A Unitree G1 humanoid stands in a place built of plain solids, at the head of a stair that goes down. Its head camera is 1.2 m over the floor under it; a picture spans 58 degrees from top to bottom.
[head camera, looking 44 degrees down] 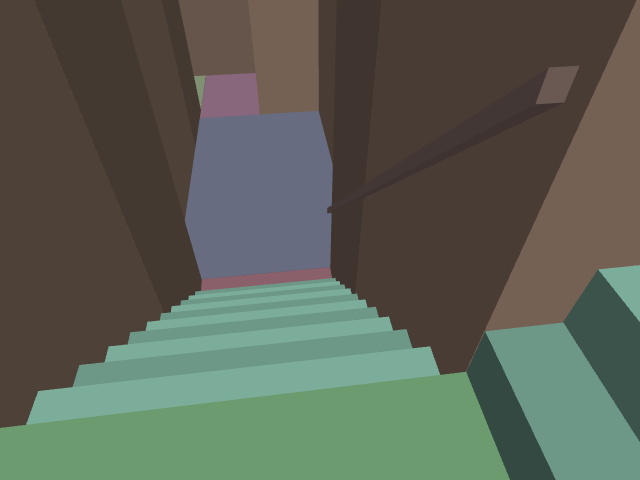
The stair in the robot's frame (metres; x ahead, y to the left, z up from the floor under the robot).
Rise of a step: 0.21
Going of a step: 0.23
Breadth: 1.40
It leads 7 degrees to the left of straight ahead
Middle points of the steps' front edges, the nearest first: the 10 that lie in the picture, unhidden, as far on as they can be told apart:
0.58 0.25 0.00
0.80 0.28 -0.21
1.03 0.31 -0.43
1.25 0.34 -0.64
1.47 0.37 -0.85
1.70 0.39 -1.07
1.92 0.42 -1.28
2.14 0.45 -1.50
2.37 0.48 -1.71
2.59 0.51 -1.92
